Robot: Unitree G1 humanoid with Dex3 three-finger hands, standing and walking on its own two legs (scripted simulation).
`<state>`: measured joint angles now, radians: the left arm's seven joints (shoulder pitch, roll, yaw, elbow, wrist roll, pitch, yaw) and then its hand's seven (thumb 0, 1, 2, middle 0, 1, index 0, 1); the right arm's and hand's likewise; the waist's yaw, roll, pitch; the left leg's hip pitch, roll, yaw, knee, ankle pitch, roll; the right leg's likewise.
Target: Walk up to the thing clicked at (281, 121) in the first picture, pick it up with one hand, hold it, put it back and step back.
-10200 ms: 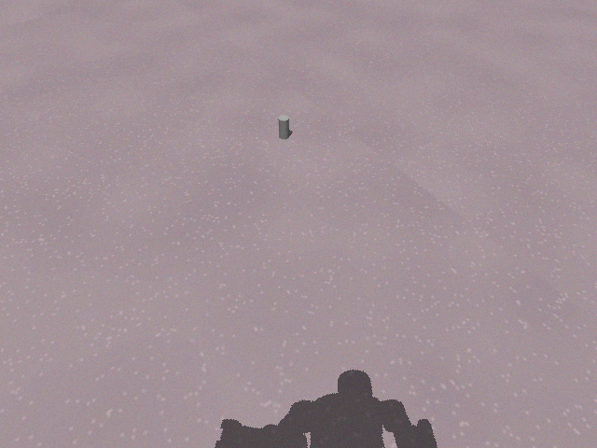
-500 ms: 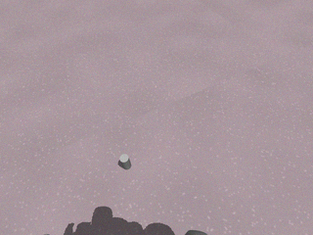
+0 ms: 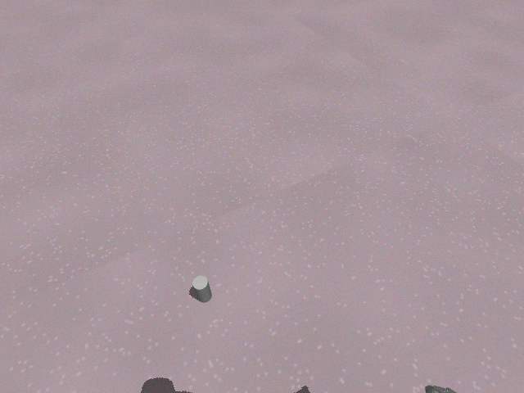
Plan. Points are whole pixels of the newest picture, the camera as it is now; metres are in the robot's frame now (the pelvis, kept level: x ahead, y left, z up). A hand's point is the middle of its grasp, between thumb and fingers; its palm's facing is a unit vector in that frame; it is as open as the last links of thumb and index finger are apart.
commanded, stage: walk up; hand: left
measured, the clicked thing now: (202, 289) +0.59 +0.25 -0.71
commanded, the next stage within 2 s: stand in 0.34 s
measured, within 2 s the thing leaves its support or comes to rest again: neither
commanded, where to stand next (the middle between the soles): +0.18 +0.02 m, yaw -5 degrees
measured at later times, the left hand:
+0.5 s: hand out of the picture +0.11 +0.25 -0.14, palm faces -0.04 -0.94 -0.34, open 7.4 cm
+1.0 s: hand out of the picture +0.05 +0.25 -0.14, palm faces -0.03 -0.93 -0.36, open 7.4 cm
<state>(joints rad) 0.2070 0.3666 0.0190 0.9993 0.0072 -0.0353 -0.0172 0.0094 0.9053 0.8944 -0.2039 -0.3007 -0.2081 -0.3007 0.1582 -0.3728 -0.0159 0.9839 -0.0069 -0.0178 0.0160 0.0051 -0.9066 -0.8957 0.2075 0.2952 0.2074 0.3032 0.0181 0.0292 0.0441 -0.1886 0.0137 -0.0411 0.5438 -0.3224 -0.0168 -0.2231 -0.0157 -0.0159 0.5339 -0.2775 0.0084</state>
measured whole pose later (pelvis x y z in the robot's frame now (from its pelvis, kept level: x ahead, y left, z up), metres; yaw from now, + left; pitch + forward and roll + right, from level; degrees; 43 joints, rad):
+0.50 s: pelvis +0.00 +0.01 +0.01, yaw -1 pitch -3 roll +0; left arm 0.06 0.35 0.00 1.10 -0.01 -0.01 -0.01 0.01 0.91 0.89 -0.20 -0.30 -0.21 -0.30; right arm 0.09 -0.35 -0.01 1.10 0.00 -0.01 0.00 0.01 -0.91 -0.90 0.21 0.30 0.21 0.30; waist -0.01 0.00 0.06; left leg -0.09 0.00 -0.02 0.38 -0.23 -0.01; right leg -0.15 -0.03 0.01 0.40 -0.20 0.02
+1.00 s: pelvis -0.02 -0.01 +0.01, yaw -1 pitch -2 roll +0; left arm 0.11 0.35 0.00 1.16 0.00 -0.01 -0.01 0.01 0.91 0.89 -0.20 -0.30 -0.21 -0.30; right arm 0.10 -0.35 -0.01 1.16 -0.01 -0.01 0.01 0.01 -0.91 -0.90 0.21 0.30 0.21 0.30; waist 0.00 0.02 0.05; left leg -0.10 0.02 -0.03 0.32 -0.18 -0.03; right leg -0.15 -0.01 0.00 0.34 -0.15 0.00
